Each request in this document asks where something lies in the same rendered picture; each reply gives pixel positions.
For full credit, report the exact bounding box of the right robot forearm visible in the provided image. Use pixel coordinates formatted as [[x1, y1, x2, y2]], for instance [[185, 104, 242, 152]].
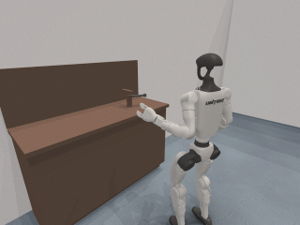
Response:
[[217, 124, 228, 131]]

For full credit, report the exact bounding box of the left robot foot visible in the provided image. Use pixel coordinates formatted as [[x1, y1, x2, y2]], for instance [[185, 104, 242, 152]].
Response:
[[169, 216, 178, 225]]

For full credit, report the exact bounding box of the robot left hand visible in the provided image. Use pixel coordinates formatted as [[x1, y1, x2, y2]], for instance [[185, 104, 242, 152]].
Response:
[[136, 103, 157, 123]]

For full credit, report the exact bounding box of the tap lever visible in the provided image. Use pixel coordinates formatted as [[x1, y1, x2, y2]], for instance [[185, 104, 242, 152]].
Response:
[[130, 94, 147, 98]]

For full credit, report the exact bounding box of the counter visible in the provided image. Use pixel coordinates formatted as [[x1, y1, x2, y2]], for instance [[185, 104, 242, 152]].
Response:
[[0, 60, 170, 225]]

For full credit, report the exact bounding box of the robot right upper arm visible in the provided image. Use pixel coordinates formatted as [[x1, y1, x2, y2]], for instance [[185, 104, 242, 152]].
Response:
[[219, 87, 233, 126]]

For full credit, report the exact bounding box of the robot left upper arm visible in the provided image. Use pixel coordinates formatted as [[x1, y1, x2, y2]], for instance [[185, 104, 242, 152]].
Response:
[[180, 90, 198, 140]]

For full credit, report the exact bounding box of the humanoid robot head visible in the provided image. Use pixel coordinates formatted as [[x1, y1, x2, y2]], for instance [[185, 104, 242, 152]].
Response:
[[195, 52, 223, 93]]

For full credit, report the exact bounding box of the left robot forearm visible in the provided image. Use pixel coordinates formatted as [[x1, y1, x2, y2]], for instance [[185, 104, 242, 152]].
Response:
[[153, 114, 190, 138]]

